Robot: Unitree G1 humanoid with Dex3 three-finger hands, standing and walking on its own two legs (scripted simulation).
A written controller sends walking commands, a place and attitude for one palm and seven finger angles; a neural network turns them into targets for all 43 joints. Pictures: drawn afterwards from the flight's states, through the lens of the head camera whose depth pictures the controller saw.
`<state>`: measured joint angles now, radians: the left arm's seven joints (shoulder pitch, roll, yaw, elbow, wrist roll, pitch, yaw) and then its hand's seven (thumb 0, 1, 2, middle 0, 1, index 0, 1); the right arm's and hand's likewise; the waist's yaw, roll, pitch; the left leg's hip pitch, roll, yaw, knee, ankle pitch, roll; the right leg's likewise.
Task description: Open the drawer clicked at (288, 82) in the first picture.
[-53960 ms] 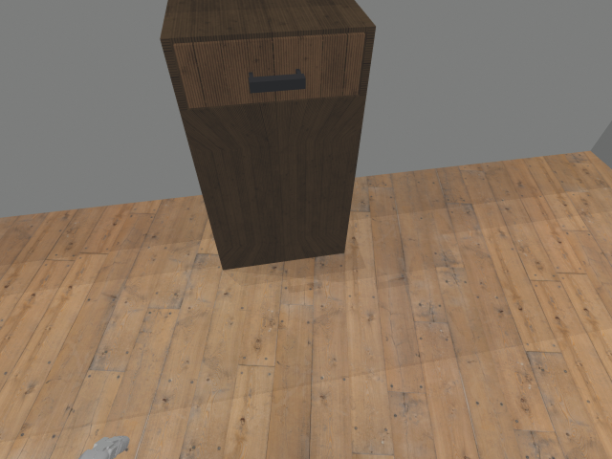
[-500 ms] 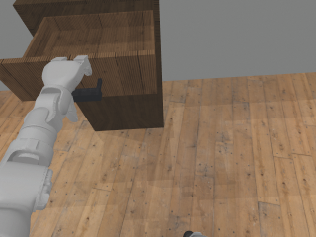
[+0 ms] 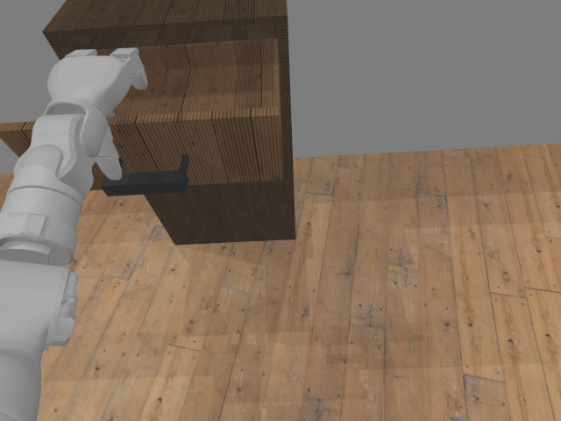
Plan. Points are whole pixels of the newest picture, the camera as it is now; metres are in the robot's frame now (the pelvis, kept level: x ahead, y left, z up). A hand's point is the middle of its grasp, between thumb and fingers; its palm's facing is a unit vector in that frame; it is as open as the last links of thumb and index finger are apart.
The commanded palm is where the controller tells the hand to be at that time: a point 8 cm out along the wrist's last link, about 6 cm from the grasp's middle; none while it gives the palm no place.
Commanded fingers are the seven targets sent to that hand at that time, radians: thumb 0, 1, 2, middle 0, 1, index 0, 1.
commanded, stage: lift the hand off the handle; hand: left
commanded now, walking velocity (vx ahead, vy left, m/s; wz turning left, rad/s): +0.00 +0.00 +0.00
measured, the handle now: (148, 172) +0.50 +0.25 +0.04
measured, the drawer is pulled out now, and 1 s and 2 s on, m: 0.29 0.29 0.29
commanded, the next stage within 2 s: draw the hand back to the body in 0.22 s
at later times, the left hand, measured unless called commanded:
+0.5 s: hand (96, 133) +0.44 +0.25 +0.18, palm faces +0.06 +0.01 -1.00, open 13.8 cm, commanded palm +0.40 +0.25 +0.24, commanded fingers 0.00 -0.50 0.30 -0.30 -1.20 -0.30 -1.20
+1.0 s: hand (51, 216) +0.31 +0.25 +0.18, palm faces +0.19 -0.48 -0.86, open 13.8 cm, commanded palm +0.26 +0.27 +0.23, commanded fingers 0.00 -0.32 0.38 -0.29 -1.09 -0.29 -1.09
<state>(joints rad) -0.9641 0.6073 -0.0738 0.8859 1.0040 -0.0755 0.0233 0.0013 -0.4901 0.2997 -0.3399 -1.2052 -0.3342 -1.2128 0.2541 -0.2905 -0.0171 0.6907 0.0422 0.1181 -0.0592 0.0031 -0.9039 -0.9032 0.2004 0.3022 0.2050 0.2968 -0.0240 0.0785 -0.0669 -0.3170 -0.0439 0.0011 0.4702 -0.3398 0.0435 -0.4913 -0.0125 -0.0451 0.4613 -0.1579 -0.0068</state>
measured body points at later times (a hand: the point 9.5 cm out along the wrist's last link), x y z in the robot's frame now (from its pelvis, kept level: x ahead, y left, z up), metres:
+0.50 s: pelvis +0.01 +0.01 +0.00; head +0.06 -0.02 +0.45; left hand +0.43 +0.24 +0.23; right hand +0.15 -0.24 -0.13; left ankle -0.08 +0.09 -0.73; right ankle +0.03 -0.12 -0.74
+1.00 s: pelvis -0.01 +0.01 +0.01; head +0.01 -0.02 +0.46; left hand +0.29 +0.27 +0.23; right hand +0.22 -0.19 -0.09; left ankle -0.08 +0.09 -0.74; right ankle +0.03 -0.12 -0.74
